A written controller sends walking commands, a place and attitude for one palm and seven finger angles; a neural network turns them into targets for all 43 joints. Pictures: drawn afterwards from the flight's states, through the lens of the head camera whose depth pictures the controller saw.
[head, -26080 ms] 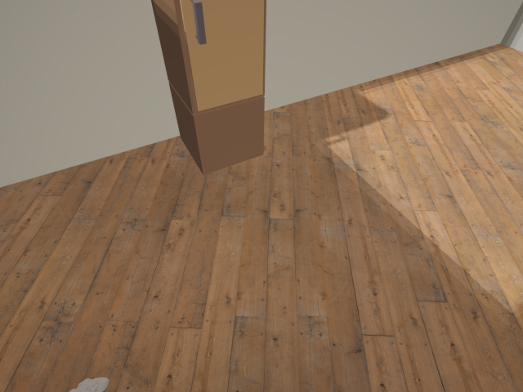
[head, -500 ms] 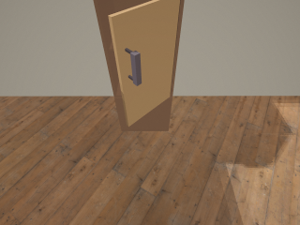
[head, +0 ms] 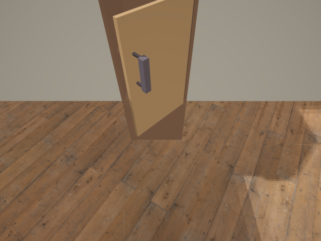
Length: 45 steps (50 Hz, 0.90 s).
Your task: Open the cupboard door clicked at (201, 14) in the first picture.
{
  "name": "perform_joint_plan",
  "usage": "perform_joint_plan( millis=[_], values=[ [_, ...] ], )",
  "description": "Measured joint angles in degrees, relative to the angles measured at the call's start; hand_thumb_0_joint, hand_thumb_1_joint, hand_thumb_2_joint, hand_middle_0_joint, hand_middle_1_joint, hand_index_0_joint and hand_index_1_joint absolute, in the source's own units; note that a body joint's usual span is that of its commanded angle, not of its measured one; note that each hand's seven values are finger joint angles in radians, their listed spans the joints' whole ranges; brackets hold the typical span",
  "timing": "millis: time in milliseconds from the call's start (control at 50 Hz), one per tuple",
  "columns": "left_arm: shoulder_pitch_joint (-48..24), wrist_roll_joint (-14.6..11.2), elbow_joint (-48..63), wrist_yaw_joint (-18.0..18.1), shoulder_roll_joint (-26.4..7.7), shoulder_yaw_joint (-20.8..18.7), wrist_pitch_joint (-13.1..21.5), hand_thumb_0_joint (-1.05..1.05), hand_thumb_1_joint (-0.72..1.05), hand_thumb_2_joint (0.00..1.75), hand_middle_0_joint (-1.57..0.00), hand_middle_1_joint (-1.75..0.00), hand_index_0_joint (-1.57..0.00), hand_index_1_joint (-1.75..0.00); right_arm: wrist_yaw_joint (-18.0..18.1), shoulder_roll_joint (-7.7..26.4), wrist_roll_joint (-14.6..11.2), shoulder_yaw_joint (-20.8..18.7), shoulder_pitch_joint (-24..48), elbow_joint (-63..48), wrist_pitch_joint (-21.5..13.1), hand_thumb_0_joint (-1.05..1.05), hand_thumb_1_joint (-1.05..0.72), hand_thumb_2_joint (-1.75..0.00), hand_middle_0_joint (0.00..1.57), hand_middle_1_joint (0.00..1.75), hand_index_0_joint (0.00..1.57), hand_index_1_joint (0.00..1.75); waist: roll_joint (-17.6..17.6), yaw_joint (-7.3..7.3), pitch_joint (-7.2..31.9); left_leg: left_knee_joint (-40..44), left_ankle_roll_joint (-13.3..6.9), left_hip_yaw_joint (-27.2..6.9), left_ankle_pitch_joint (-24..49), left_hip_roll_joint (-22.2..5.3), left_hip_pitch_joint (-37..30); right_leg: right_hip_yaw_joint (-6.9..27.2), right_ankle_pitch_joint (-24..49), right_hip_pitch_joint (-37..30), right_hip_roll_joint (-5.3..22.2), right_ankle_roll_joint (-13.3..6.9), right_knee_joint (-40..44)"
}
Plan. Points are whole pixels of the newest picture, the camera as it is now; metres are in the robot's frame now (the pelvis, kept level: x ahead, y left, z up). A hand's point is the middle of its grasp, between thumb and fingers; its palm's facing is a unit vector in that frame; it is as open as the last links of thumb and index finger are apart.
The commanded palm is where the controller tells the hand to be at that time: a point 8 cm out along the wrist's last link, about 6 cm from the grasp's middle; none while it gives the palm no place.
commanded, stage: look to check the result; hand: left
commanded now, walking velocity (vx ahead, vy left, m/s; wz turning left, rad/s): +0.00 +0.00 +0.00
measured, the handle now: (141, 72) +0.65 +0.11 +0.04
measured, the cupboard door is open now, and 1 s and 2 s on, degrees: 44 44 44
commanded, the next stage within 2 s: walk to a spot facing it in 0.04 s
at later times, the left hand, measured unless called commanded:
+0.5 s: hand out of the picture +0.08 +0.21 -0.18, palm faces -0.12 -0.96 -0.25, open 7.4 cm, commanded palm none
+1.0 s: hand out of the picture +0.10 +0.15 -0.17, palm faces -0.31 -0.91 -0.26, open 7.4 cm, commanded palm none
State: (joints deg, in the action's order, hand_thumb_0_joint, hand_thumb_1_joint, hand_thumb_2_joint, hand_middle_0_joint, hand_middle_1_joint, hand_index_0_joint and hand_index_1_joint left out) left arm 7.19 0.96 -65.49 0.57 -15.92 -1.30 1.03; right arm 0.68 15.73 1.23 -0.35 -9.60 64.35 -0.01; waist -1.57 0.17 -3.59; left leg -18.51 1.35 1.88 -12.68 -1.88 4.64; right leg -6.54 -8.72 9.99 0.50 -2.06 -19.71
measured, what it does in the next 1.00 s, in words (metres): lifts its left foot, turning right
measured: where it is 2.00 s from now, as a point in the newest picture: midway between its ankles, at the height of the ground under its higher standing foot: outside the picture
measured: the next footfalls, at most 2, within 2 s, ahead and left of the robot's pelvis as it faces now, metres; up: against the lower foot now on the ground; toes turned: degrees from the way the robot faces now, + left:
left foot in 1.10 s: +0.09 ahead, +0.11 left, +0.00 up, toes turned -27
right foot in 1.40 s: -0.03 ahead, -0.16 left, +0.00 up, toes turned -40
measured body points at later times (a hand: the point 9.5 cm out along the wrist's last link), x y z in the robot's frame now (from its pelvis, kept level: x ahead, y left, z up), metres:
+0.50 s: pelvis +0.00 +0.00 -0.01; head +0.03 +0.00 +0.43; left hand +0.08 +0.26 -0.16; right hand +0.01 -0.25 -0.17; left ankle -0.03 +0.13 -0.75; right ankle +0.02 -0.09 -0.74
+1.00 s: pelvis +0.00 -0.03 +0.00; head +0.05 -0.05 +0.44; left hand +0.12 +0.20 -0.15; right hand +0.03 -0.31 -0.14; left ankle +0.04 +0.13 -0.70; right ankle -0.02 -0.11 -0.75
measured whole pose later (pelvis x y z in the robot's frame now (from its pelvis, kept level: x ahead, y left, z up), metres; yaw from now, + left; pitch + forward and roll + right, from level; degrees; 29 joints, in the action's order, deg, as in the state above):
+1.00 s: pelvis +0.00 -0.03 +0.00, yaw -23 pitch +3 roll +2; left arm 13.5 1.9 -54.6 0.3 -12.0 -4.6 -2.0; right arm 1.9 12.0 0.1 -3.4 -3.0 51.6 1.9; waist 1.7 -2.4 -5.6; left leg -48.2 3.2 -0.5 -24.5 -1.2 23.2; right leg 9.1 -11.3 17.6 -5.0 -3.2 -27.1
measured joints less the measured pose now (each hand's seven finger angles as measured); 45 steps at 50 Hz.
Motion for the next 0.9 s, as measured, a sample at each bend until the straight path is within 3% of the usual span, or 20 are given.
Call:
perform_joint_plan(
  millis=[260,440,480,580,620,660,720,760,820,900],
  values=[
    [-0.83,-0.01,0.75,0.08,-0.16,-0.06,-0.26,0.00,0.90,0.90,-0.20,-0.30,-0.20,-0.30,0.43,0.91,0.06,-0.06,0.96,-0.60,0.00,0.01,-0.91,-0.90,0.20,0.29,0.20,0.30,0.27,-0.21,0.46,0.20,0.14,0.88,-0.61,-0.33,-0.69,0.82,-0.43,-0.12,-0.40,0.04,-0.16],
    [1.62,0.40,3.87,-0.36,1.94,-1.31,-3.46,0.00,0.90,0.90,-0.20,-0.30,-0.20,-0.30,1.37,-2.67,-0.01,-0.89,-0.44,-4.69,1.36,0.01,-0.91,-0.90,0.20,0.29,0.20,0.30,1.26,-0.19,-0.52,-7.58,0.03,5.50,-5.14,-1.74,2.77,5.33,-2.75,5.35,-1.82,0.00,-7.64],
    [2.08,0.47,4.95,-0.74,2.21,-1.59,-4.10,0.00,0.90,0.90,-0.20,-0.30,-0.20,-0.30,1.44,-3.51,0.18,-1.05,-1.34,-5.48,1.39,0.01,-0.91,-0.90,0.20,0.29,0.20,0.30,2.07,-0.09,-0.91,-8.80,-0.11,6.83,-5.82,-1.67,3.42,6.58,-3.51,7.35,-1.85,0.12,-10.46],
    [1.95,0.54,7.52,-1.54,3.29,-2.69,-5.45,0.00,0.90,0.90,-0.20,-0.30,-0.20,-0.30,1.89,-4.41,0.86,-1.50,-4.21,-5.93,1.00,0.01,-0.91,-0.90,0.20,0.29,0.20,0.30,1.75,0.06,-2.57,-10.69,0.14,8.89,-6.93,-2.60,3.62,6.14,-16.36,13.13,-1.37,1.34,-29.63],
    [1.97,0.48,8.72,-1.83,3.95,-2.88,-5.06,0.00,0.91,0.90,-0.20,-0.30,-0.20,-0.30,1.87,-4.10,1.07,-1.72,-5.03,-5.70,1.24,0.01,-0.91,-0.90,0.20,0.29,0.20,0.30,0.39,-0.07,-3.08,-11.90,0.98,9.16,-7.59,-3.87,3.84,4.81,-16.89,11.88,-0.69,1.38,-27.90],
    [2.87,0.59,10.30,-2.11,3.82,-2.95,-3.86,0.00,0.90,0.90,-0.20,-0.30,-0.20,-0.30,1.68,-3.87,0.70,-2.00,-5.78,-5.79,1.71,0.01,-0.91,-0.90,0.20,0.29,0.20,0.30,0.03,-0.38,-2.71,-16.49,1.68,9.56,-9.52,-5.06,5.98,4.68,-8.80,8.63,0.12,0.83,-19.18],
    [3.03,0.47,10.66,-0.96,4.09,-3.18,-2.46,0.00,0.90,0.90,-0.20,-0.30,-0.20,-0.30,1.39,-3.07,-0.31,-2.70,-3.22,-6.08,3.30,0.01,-0.91,-0.90,0.20,0.29,0.20,0.30,-0.63,-0.74,-4.23,-35.63,1.45,2.91,-17.57,-3.75,13.93,5.64,-10.98,9.23,-1.77,-1.12,-19.45],
    [3.63,0.53,10.68,-0.33,4.33,-3.21,-2.78,0.00,0.90,0.90,-0.20,-0.30,-0.20,-0.30,1.19,-2.78,-0.49,-3.11,-1.28,-6.88,3.54,0.01,-0.91,-0.90,0.20,0.29,0.20,0.30,-0.37,-0.73,-4.61,-43.62,1.49,0.73,-16.50,-2.50,18.15,6.64,-9.70,8.71,-2.65,-1.71,-17.15],
    [4.89,0.57,10.47,0.18,4.32,-3.17,-2.95,0.00,0.90,0.90,-0.20,-0.30,-0.20,-0.30,1.04,-2.85,-0.53,-3.25,1.51,-8.85,3.17,0.01,-0.91,-0.90,0.20,0.29,0.20,0.30,1.17,-0.89,-4.18,-45.99,1.92,-0.24,-13.28,-1.41,21.76,9.18,-6.29,8.03,-3.36,-1.90,-12.49],
    [6.04,0.77,10.30,0.02,4.41,-2.99,-2.97,0.00,0.90,0.90,-0.20,-0.30,-0.20,-0.30,1.00,-3.02,-0.69,-3.37,4.37,-11.23,2.46,0.01,-0.91,-0.90,0.20,0.29,0.20,0.30,2.29,-1.40,-3.09,-39.71,2.17,-1.29,-11.20,-0.55,21.88,12.42,-3.55,7.48,-4.20,-1.80,-8.49]
  ],
)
